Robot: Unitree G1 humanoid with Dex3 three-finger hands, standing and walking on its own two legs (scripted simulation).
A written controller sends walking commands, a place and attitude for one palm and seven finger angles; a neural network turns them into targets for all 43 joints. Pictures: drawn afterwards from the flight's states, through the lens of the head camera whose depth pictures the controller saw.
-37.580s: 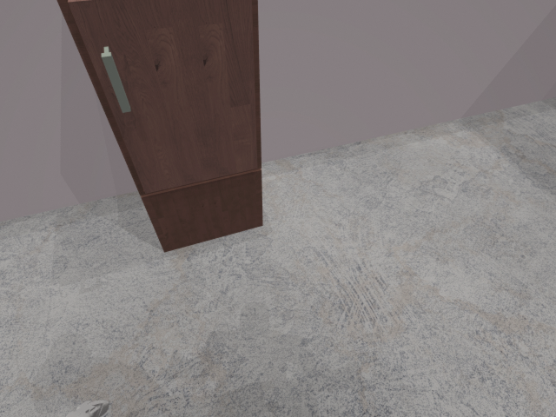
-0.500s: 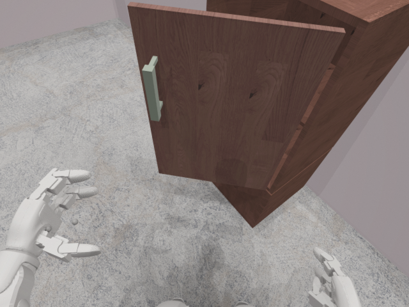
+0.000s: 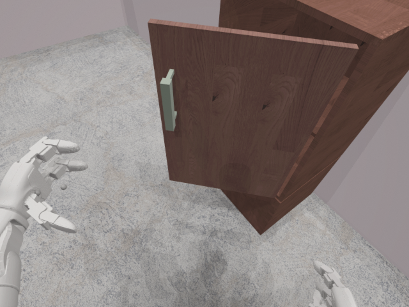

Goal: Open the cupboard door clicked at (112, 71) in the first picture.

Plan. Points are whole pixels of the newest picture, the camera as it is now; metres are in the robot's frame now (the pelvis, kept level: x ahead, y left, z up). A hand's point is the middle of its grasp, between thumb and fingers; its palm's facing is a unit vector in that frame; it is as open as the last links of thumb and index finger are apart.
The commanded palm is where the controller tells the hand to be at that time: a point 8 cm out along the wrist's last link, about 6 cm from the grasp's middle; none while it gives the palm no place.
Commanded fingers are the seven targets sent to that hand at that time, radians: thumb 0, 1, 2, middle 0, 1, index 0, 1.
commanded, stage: raise the hand with hooked fingers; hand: left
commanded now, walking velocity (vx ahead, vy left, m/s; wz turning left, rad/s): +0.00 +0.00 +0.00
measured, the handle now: (170, 101) +0.55 +0.13 +0.07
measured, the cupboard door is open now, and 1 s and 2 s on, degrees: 44 44 44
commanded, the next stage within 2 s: move the hooked fingers beside the handle in 0.46 s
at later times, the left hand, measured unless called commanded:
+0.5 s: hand (69, 190) +0.29 +0.26 +0.09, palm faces -0.04 -1.00 -0.04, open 14.0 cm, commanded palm +0.26 +0.31 +0.09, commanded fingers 0.00 -0.50 0.30 -0.30 -1.20 -0.30 -1.20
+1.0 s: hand (98, 161) +0.35 +0.23 +0.09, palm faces -0.06 -1.00 -0.02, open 14.0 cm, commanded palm +0.33 +0.29 +0.09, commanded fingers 0.00 -0.50 0.30 -0.30 -1.20 -0.30 -1.20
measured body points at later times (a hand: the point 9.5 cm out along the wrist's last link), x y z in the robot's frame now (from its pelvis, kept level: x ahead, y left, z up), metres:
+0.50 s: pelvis +0.00 -0.01 +0.00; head +0.04 +0.00 +0.45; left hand +0.28 +0.32 +0.09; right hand +0.16 -0.26 -0.07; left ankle -0.01 +0.02 -0.71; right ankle +0.01 -0.12 -0.71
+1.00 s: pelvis -0.01 -0.03 +0.00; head +0.05 -0.02 +0.45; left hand +0.35 +0.29 +0.09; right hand +0.12 -0.30 -0.09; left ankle -0.01 +0.02 -0.71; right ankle +0.01 -0.12 -0.71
